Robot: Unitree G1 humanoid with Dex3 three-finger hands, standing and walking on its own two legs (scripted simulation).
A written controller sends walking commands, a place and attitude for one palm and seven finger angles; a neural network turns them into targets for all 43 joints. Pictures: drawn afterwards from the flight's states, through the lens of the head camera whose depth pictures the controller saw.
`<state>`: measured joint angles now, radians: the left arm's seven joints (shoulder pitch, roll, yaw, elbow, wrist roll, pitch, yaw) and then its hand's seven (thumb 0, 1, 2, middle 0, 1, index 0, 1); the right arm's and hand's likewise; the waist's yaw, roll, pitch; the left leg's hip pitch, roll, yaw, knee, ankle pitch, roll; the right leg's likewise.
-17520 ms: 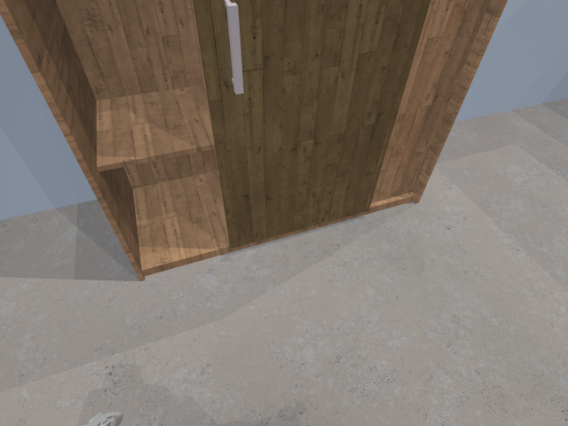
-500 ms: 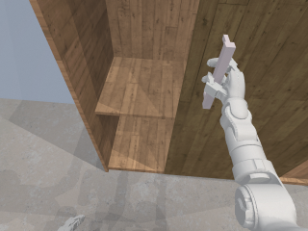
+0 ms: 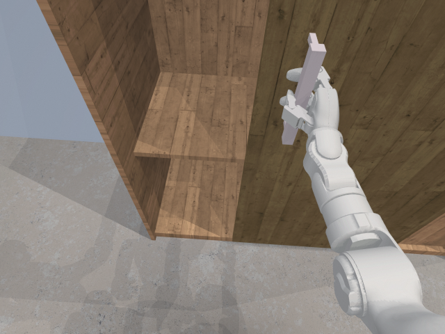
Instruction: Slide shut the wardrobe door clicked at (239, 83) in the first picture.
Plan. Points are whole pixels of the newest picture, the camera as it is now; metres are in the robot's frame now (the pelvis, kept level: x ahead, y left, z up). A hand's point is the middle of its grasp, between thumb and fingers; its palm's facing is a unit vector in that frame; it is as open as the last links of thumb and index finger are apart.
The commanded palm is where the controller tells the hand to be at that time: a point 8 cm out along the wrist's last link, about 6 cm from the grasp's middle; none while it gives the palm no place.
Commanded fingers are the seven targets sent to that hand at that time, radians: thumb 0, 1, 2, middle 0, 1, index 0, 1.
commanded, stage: step sideways, sliding the door along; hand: right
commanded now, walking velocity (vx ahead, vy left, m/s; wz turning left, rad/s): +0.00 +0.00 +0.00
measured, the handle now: (298, 94) +0.53 -0.08 +0.15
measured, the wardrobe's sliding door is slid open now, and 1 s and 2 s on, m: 0.35 0.31 0.00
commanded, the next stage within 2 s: none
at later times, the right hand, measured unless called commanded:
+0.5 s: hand (281, 109) +0.47 -0.04 +0.15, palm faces -0.01 +0.99 -0.11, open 5.8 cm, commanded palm +0.46 -0.07 +0.15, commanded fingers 0.00 -0.90 -0.90 0.45 1.40 0.45 1.40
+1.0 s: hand (260, 107) +0.48 -0.01 +0.15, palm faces +0.23 +0.96 -0.15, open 6.2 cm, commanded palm +0.45 +0.01 +0.15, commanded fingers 0.00 -0.90 -0.90 0.45 1.40 0.45 1.40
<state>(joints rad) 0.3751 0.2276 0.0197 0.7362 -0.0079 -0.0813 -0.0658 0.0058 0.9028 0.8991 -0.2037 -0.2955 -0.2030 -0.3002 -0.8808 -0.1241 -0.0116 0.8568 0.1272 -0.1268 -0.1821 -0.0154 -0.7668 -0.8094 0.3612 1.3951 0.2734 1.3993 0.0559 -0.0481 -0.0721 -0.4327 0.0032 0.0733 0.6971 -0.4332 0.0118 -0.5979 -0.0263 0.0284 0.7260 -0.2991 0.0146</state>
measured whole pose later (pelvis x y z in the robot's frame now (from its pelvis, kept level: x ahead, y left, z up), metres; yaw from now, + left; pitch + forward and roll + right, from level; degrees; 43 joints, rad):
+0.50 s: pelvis +0.01 +0.04 +0.01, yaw +0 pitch +0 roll +1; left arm 0.25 0.21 -0.01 0.74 -0.05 0.04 0.07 0.01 0.90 0.90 -0.21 -0.30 -0.20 -0.30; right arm -0.90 -0.16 -0.06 0.93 0.10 -0.14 -0.06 -0.02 -0.71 -0.83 0.43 1.39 0.33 1.40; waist 0.01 -0.08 0.10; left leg -0.20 -0.06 0.08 0.63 -0.44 0.07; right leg -0.47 -0.06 -0.01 0.99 -0.41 -0.02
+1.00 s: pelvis +0.05 +0.17 +0.01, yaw -7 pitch -4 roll +1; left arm 0.07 0.22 0.02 0.67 -0.07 -0.03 0.05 0.01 0.90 0.90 -0.21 -0.30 -0.21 -0.30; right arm -0.74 -0.19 -0.03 0.47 0.11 -0.07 -0.13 -0.05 -0.73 -0.86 0.43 1.40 0.18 1.40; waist -0.05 -0.10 0.31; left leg -0.31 0.05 0.09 0.64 -0.26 0.00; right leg -0.32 -0.14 0.07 0.84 -0.43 0.04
